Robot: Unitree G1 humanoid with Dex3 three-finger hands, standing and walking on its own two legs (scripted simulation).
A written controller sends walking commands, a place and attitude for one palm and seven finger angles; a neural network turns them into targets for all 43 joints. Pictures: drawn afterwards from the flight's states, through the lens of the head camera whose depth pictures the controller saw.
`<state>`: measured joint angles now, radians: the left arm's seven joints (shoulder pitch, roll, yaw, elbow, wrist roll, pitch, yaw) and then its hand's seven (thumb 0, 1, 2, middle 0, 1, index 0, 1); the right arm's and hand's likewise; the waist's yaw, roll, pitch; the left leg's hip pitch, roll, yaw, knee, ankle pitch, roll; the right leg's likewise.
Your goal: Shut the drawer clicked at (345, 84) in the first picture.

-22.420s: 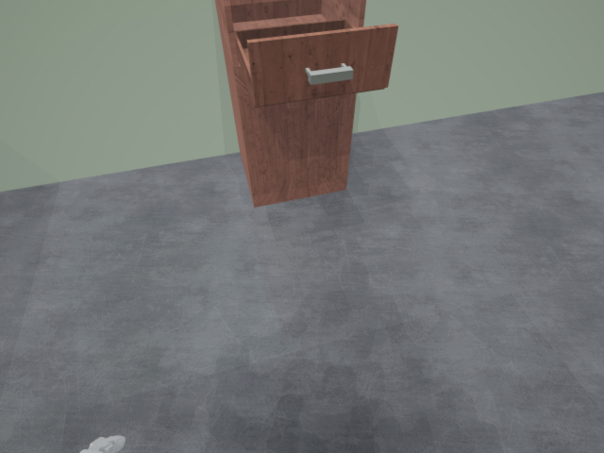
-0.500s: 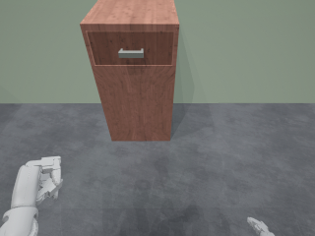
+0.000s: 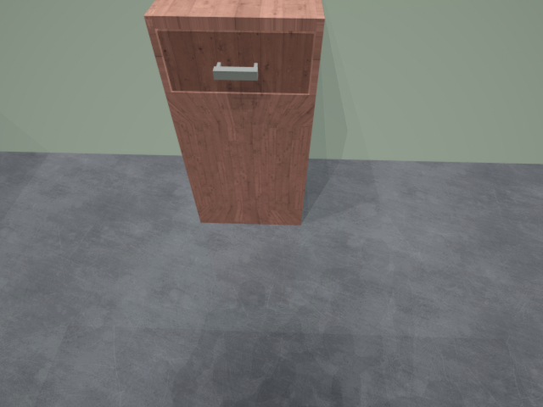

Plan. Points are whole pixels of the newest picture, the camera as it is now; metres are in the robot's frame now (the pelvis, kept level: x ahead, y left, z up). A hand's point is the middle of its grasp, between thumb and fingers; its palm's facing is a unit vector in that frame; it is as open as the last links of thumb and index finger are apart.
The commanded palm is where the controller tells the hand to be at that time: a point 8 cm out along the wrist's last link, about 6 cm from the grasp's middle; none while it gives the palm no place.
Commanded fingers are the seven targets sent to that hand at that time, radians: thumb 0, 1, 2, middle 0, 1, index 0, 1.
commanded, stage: let the arm hang, fingers relaxed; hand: left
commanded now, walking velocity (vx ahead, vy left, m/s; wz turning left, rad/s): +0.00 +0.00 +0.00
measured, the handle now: (236, 69) +0.95 +0.16 +0.01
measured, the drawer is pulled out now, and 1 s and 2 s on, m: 0.00 0.00 0.00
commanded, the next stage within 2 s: look to check the result in 0.52 s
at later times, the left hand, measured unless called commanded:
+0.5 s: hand out of the picture +0.07 +0.20 -0.16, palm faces -0.02 -0.96 -0.27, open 7.3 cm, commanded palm none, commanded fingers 0.00 0.90 0.90 -0.20 -0.30 -0.20 -0.30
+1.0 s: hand out of the picture +0.10 +0.22 -0.15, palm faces -0.03 -0.95 -0.32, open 7.4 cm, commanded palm none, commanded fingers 0.00 0.90 0.90 -0.20 -0.30 -0.20 -0.30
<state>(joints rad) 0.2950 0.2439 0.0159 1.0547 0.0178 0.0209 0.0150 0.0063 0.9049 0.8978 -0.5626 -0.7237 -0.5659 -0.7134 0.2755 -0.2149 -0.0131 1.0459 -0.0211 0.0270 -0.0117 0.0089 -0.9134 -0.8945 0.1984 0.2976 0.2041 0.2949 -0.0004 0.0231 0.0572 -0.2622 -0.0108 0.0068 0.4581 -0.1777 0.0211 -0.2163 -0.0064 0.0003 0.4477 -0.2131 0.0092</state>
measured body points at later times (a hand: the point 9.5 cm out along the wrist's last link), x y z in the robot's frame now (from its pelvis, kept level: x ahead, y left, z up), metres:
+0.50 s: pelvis +0.01 -0.01 +0.00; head +0.03 -0.02 +0.45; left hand +0.07 +0.25 -0.14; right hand +0.04 -0.26 -0.15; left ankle +0.04 +0.10 -0.74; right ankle +0.02 -0.13 -0.74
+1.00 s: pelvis +0.03 -0.02 +0.01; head +0.04 -0.03 +0.46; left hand +0.10 +0.27 -0.13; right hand +0.08 -0.30 -0.14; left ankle +0.04 +0.10 -0.74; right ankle +0.02 -0.13 -0.74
